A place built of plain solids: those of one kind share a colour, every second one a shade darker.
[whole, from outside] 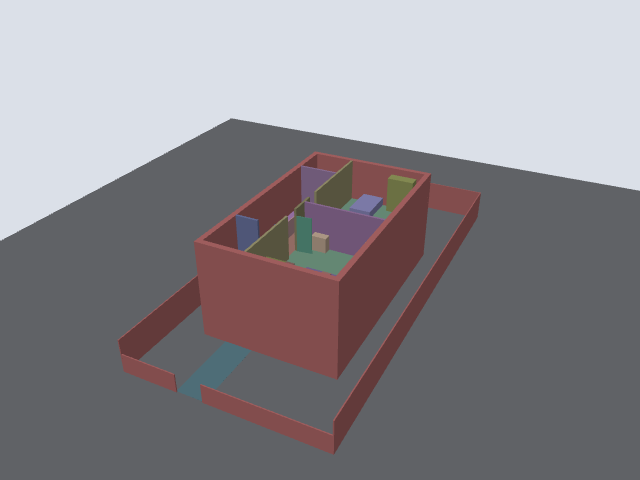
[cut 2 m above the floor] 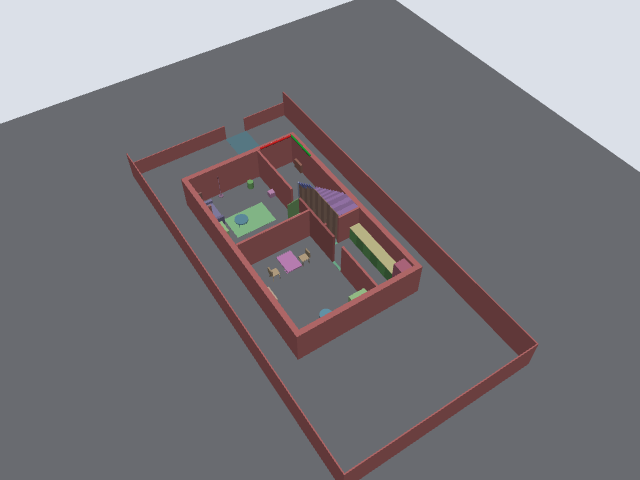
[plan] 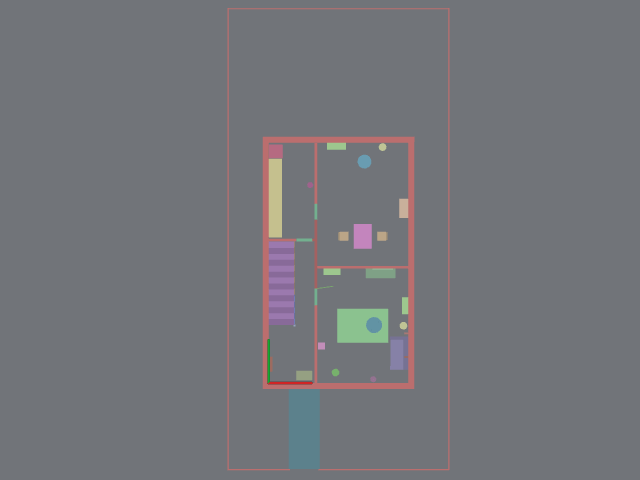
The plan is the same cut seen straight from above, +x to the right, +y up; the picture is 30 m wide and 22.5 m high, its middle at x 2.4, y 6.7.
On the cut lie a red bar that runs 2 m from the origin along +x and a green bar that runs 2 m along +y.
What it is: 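A detached two-storey house, 6.5 m wide inside and 11.3 m deep; a hall 2.14 m wide with a straight stair of 15 risers of 188 mm on goings of 278 mm; a front room and a back room; upstairs three bedrooms and a bathroom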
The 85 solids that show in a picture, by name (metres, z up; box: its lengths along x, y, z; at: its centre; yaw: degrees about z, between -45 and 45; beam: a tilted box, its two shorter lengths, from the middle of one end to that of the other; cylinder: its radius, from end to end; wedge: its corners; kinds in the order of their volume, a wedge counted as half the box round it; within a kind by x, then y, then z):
{
 "wall_1": {"box": [0.06, 21.66, 1.85], "at": [-1.91, 6.74, 0.88]},
 "wall_2": {"box": [2.93, 0.06, 1.05], "at": [-0.47, -4.06, 0.47]},
 "wall_3": {"box": [0.29, 11.83, 5.24], "at": [-0.14, 5.63, 2.57]},
 "wall_4": {"box": [1.29, 0.13, 2.72], "at": [0.65, 6.7, 1.31]},
 "wall_5": {"box": [0.13, 3.64, 2.72], "at": [2.21, 1.82, 1.31]},
 "wall_6": {"box": [0.13, 3.23, 2.72], "at": [2.21, 6.04, 1.31]},
 "wall_7": {"box": [0.13, 2.85, 2.72], "at": [2.21, 9.83, 1.31]},
 "wall_8": {"box": [7.11, 0.29, 5.24], "at": [3.27, -0.14, 2.57]},
 "wall_9": {"box": [7.11, 0.29, 5.24], "at": [3.27, 11.4, 2.57]},
 "wall_10": {"box": [10.41, 0.06, 1.85], "at": [3.27, 17.54, 0.88]},
 "wall_11": {"box": [4.27, 0.13, 2.72], "at": [4.4, 5.42, 1.31]},
 "wall_12": {"box": [6.14, 0.06, 1.05], "at": [5.4, -4.06, 0.47]},
 "wall_13": {"box": [0.29, 11.83, 5.24], "at": [6.68, 5.63, 2.57]},
 "wall_14": {"box": [0.06, 21.66, 1.85], "at": [8.44, 6.74, 0.88]},
 "tread_1": {"box": [1.18, 0.31, 0.21], "at": [0.59, 2.87, 0.08]},
 "tread_2": {"box": [1.18, 0.31, 0.4], "at": [0.59, 3.15, 0.18]},
 "tread_3": {"box": [1.18, 0.31, 0.58], "at": [0.59, 3.43, 0.27]},
 "tread_4": {"box": [1.18, 0.31, 0.77], "at": [0.59, 3.7, 0.37]},
 "tread_5": {"box": [1.18, 0.31, 0.96], "at": [0.59, 3.98, 0.46]},
 "tread_6": {"box": [1.18, 0.31, 1.15], "at": [0.59, 4.26, 0.55]},
 "tread_7": {"box": [1.18, 0.31, 1.33], "at": [0.59, 4.54, 0.65]},
 "tread_8": {"box": [1.18, 0.31, 1.52], "at": [0.59, 4.81, 0.74]},
 "tread_9": {"box": [1.18, 0.31, 1.71], "at": [0.59, 5.09, 0.83]},
 "tread_10": {"box": [1.18, 0.31, 1.9], "at": [0.59, 5.37, 0.93]},
 "tread_11": {"box": [1.18, 0.31, 2.08], "at": [0.59, 5.65, 1.02]},
 "tread_12": {"box": [1.18, 0.31, 2.27], "at": [0.59, 5.92, 1.12]},
 "tread_13": {"box": [1.18, 0.31, 2.46], "at": [0.59, 6.2, 1.21]},
 "tread_14": {"box": [1.18, 0.31, 2.65], "at": [0.59, 6.48, 1.3]},
 "upper_floor_rooms_1": {"box": [4.4, 11.26, 0.14], "at": [4.34, 5.63, 2.74]},
 "landing_wall_1": {"box": [0.13, 3.68, 2.52], "at": [2.21, 1.84, 3.93]},
 "landing_wall_2": {"box": [0.13, 1.46, 2.52], "at": [2.21, 5.24, 3.93]},
 "landing_wall_3": {"box": [0.13, 4.58, 2.52], "at": [2.21, 8.97, 3.93]},
 "ground_1": {"box": [1.46, 3.74, 0.5], "at": [1.66, -2.16, -0.25]},
 "kitchen_unit_1": {"box": [0.6, 0.61, 0.91], "at": [0.3, 7.12, 0.41]},
 "kitchen_unit_2": {"box": [0.6, 0.61, 0.91], "at": [0.3, 7.74, 0.41]},
 "kitchen_unit_3": {"box": [0.6, 0.61, 0.91], "at": [0.3, 8.35, 0.41]},
 "kitchen_unit_4": {"box": [0.6, 0.61, 0.91], "at": [0.3, 8.97, 0.41]},
 "kitchen_unit_5": {"box": [0.6, 0.61, 0.91], "at": [0.3, 9.58, 0.41]},
 "kitchen_unit_6": {"box": [0.6, 0.61, 0.91], "at": [0.3, 10.2, 0.41]},
 "wardrobe_bed_1": {"box": [1.45, 0.6, 2.05], "at": [5.38, 10.95, 3.79]},
 "bedrooms_wall_1": {"box": [4.27, 0.13, 2.52], "at": [4.4, 5.42, 3.93]},
 "shelf_1": {"box": [0.8, 0.3, 1.69], "at": [2.97, 5.21, 0.8]},
 "shelf_2": {"box": [0.9, 0.32, 1.92], "at": [3.17, 11.09, 0.91]},
 "shelf_3": {"box": [0.3, 0.8, 1.58], "at": [6.39, 3.62, 0.74]},
 "bed_1": {"box": [1.21, 2.0, 0.5], "at": [3.62, 10.25, 3.01]},
 "sofa_1": {"box": [0.65, 1.24, 0.37], "at": [6.03, 1.4, 0.24]},
 "sofa_2": {"box": [0.86, 0.16, 0.65], "at": [6.11, 0.7, 0.28]},
 "sofa_3": {"box": [0.86, 0.16, 0.65], "at": [6.11, 2.1, 0.28]},
 "sofa_4": {"box": [0.24, 1.56, 0.83], "at": [6.42, 1.4, 0.36]},
 "fridge_freezer_1": {"box": [0.65, 0.65, 1.85], "at": [0.33, 10.85, 0.88]},
 "bath_wall_1": {"box": [2.14, 0.13, 2.52], "at": [1.07, 9.29, 3.93]},
 "dresser_1": {"box": [0.8, 0.42, 0.87], "at": [3.26, 5.15, 3.2]},
 "dresser_2": {"box": [0.42, 0.9, 0.92], "at": [6.33, 8.19, 0.41]},
 "upper_floor_landing_1": {"box": [0.96, 3.91, 0.14], "at": [1.66, 4.68, 2.74]},
 "box_wall_1": {"box": [1.22, 0.13, 2.52], "at": [0.61, 2.68, 3.93]},
 "tv_board_1": {"box": [1.4, 0.46, 0.55], "at": [5.24, 5.13, 0.23]},
 "stair_guard_1": {"box": [0.04, 0.28, 1.7], "at": [1.2, 3.72, 0.8]},
 "stair_guard_2": {"box": [0.04, 0.28, 1.89], "at": [1.2, 4.0, 0.89]},
 "stair_guard_3": {"box": [0.04, 0.28, 2.08], "at": [1.2, 4.28, 0.99]},
 "stair_guard_4": {"box": [0.04, 0.28, 2.26], "at": [1.2, 4.55, 1.08]},
 "stair_guard_5": {"box": [0.04, 0.28, 2.45], "at": [1.2, 4.83, 1.18]},
 "stair_guard_6": {"box": [0.04, 0.28, 2.64], "at": [1.2, 5.11, 1.27]},
 "stair_guard_7": {"box": [0.04, 0.28, 2.83], "at": [1.2, 5.39, 1.36]},
 "stair_guard_8": {"box": [0.04, 0.28, 3.01], "at": [1.2, 5.66, 1.46]},
 "stair_guard_9": {"box": [0.04, 0.28, 3.2], "at": [1.2, 5.94, 1.55]},
 "stair_guard_10": {"box": [0.04, 0.28, 3.39], "at": [1.2, 6.22, 1.64]},
 "stair_guard_11": {"box": [0.04, 0.28, 3.58], "at": [1.2, 6.5, 1.74]},
 "well_guard_1": {"box": [0.06, 3.89, 1.14], "at": [1.21, 4.69, 3.19]},
 "laid_rug_front_room_1": {"box": [2.4, 1.6, 0.06], "at": [4.4, 2.68, -0.02]},
 "clutter_clutter_back_1": {"cylinder": 0.32, "from": [4.48, 10.37, -0.05], "to": [4.48, 10.37, 0.38]},
 "worktop_1": {"box": [0.62, 3.69, 0.04], "at": [0.31, 8.66, 0.88]},
 "plant_pot_1": {"cylinder": 0.18, "from": [5.33, 11.05, 0.0], "to": [5.33, 11.05, 0.38]},
 "plant_pot_2": {"cylinder": 0.18, "from": [6.31, 2.68, 0.0], "to": [6.31, 2.68, 0.38]},
 "meeting_table_1": {"box": [0.85, 1.16, 0.07], "at": [4.41, 6.87, 0.7]},
 "door_leaf_bedroom_front_1": {"box": [0.8, 0.04, 2.05], "at": [2.67, 4.56, 3.79], "yaw": 6.5},
 "door_leaf_front_room_1": {"box": [0.75, 0.04, 2.05], "at": [2.64, 4.48, 0.97], "yaw": 8.0},
 "radiator_1": {"box": [0.14, 0.7, 0.6], "at": [0.1, 0.87, 0.42]},
 "slotfit_front_seat_1": {"cylinder": 0.18, "from": [3.13, 0.49, -0.05], "to": [3.13, 0.49, 0.44]},
 "box_cardboard_1": {"box": [0.33, 0.33, 0.37], "at": [2.47, 1.73, 0.14]},
 "coffee_table_1": {"cylinder": 0.38, "from": [4.93, 2.71, 0.33], "to": [4.93, 2.71, 0.4]},
 "laid_doormat_1": {"box": [0.75, 0.45, 0.06], "at": [1.66, 0.35, -0.02]},
 "threshold_1": {"box": [0.13, 0.78, 0.07], "at": [2.21, 4.03, -0.01]},
 "threshold_2": {"box": [0.13, 0.75, 0.07], "at": [2.21, 8.03, -0.01]},
 "side_chair_1": {"box": [0.42, 0.42, 0.04], "at": [3.53, 6.87, 0.43]},
 "side_chair_2": {"box": [0.42, 0.42, 0.04], "at": [5.29, 6.87, 0.43]}
}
